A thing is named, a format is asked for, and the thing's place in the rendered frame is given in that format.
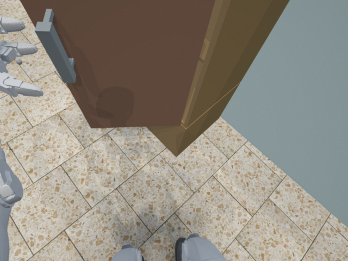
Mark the right robot foot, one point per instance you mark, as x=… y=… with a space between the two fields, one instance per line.
x=178 y=249

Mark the cupboard door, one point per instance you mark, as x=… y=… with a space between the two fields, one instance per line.
x=134 y=60

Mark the handle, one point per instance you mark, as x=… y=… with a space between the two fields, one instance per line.
x=49 y=38

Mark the robot left upper arm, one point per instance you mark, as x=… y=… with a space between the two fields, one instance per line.
x=11 y=191

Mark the robot right thigh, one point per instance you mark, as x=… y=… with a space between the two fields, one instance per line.
x=200 y=249

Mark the robot left hand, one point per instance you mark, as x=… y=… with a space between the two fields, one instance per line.
x=8 y=83

